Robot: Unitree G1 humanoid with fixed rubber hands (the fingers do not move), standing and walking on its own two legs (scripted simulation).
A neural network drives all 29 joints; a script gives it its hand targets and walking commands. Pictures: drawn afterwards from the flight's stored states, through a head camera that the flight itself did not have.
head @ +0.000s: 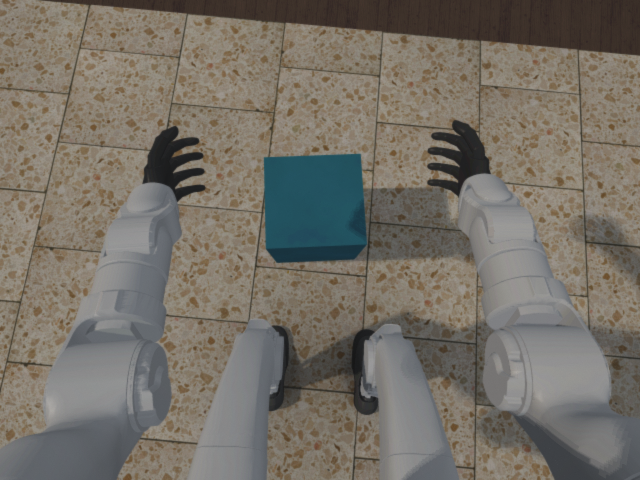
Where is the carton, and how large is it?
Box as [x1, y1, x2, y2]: [264, 154, 366, 262]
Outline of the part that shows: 360,154 264,157 266,249 277,262 351,259 354,258 366,244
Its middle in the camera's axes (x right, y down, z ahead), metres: -0.01 -0.05 +0.94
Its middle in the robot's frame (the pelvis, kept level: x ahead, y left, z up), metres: +0.51 +0.03 -0.53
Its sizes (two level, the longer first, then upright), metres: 0.210 0.200 0.250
